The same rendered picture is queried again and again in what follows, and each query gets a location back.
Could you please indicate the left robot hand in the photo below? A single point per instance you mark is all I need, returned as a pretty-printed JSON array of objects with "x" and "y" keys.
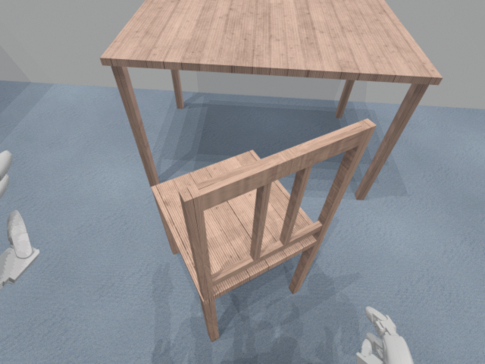
[{"x": 16, "y": 260}]

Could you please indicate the chair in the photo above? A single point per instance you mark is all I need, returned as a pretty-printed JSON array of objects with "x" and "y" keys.
[{"x": 233, "y": 221}]

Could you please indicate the table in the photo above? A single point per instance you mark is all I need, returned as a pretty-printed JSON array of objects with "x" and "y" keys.
[{"x": 331, "y": 39}]

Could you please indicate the right robot hand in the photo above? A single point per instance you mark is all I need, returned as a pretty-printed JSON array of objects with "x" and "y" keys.
[{"x": 391, "y": 350}]

